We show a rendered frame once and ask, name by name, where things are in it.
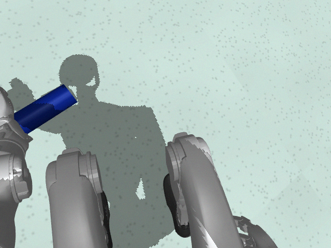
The bottle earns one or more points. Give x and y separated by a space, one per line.
45 108

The right robot hand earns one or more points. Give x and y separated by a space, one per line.
256 238

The left robot arm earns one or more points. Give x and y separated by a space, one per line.
15 178

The right robot foot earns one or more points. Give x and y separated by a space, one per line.
181 230

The left robot foot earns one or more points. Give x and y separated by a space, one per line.
106 220

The left robot hand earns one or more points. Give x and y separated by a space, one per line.
7 110

